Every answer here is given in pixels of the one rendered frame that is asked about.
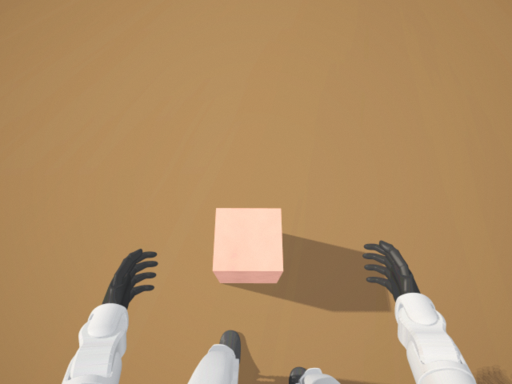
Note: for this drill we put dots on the right robot foot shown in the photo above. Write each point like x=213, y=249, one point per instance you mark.
x=295, y=374

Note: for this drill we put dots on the right robot hand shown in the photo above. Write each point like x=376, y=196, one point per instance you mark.
x=400, y=279

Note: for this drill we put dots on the left robot hand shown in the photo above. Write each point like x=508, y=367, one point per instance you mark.
x=121, y=289

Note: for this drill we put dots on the carton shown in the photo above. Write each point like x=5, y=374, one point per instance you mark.
x=248, y=245

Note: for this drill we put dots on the robot left forearm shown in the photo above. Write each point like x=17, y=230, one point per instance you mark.
x=102, y=343

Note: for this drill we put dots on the robot right forearm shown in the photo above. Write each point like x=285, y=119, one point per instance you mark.
x=431, y=352

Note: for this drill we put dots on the left robot shin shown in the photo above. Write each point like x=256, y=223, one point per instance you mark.
x=220, y=347

